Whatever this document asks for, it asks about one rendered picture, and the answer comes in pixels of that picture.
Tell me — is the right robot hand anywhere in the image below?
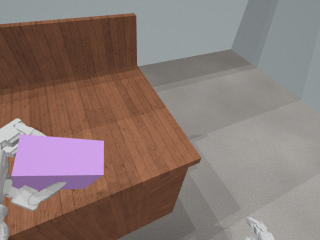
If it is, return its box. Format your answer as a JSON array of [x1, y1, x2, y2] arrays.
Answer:
[[245, 217, 275, 240]]

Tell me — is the sponge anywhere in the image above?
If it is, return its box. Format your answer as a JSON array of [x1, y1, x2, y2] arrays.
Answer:
[[11, 134, 104, 191]]

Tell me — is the left robot hand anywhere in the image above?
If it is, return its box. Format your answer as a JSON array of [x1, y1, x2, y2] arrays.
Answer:
[[0, 118, 67, 212]]

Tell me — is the table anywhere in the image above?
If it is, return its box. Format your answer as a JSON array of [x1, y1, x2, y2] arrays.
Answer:
[[0, 13, 201, 240]]

